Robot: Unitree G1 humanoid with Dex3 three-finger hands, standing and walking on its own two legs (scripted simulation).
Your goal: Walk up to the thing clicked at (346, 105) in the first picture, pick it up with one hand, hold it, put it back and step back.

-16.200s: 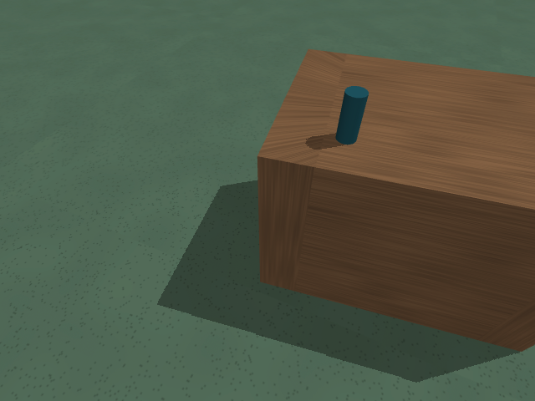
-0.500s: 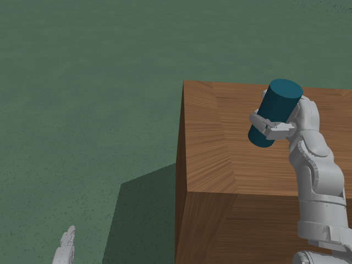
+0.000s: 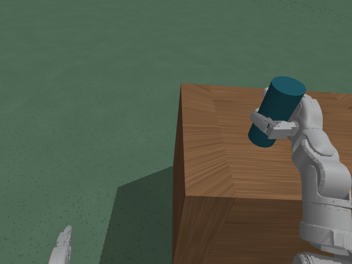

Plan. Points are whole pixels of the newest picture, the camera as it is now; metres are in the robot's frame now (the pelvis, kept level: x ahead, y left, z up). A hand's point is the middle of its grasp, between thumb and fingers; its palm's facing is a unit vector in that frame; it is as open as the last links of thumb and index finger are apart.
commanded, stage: hold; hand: right
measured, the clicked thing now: (273, 114) +0.35 -0.18 +0.24
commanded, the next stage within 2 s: none
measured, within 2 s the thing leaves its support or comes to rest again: neither
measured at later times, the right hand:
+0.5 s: hand (273, 122) +0.34 -0.18 +0.23, palm faces +0.19 +0.98 +0.01, open 8.6 cm
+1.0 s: hand (273, 117) +0.34 -0.18 +0.24, palm faces +0.17 +0.98 +0.01, open 8.6 cm
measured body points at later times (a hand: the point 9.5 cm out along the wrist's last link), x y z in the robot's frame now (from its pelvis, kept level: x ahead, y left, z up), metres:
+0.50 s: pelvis +0.00 +0.00 +0.00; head -0.04 +0.03 +0.45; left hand +0.17 +0.26 -0.08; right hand +0.32 -0.23 +0.23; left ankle -0.01 +0.12 -0.74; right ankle +0.04 -0.13 -0.74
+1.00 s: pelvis +0.00 +0.00 +0.00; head -0.05 +0.03 +0.45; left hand +0.16 +0.26 -0.08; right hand +0.32 -0.23 +0.24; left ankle -0.01 +0.12 -0.74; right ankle +0.04 -0.13 -0.74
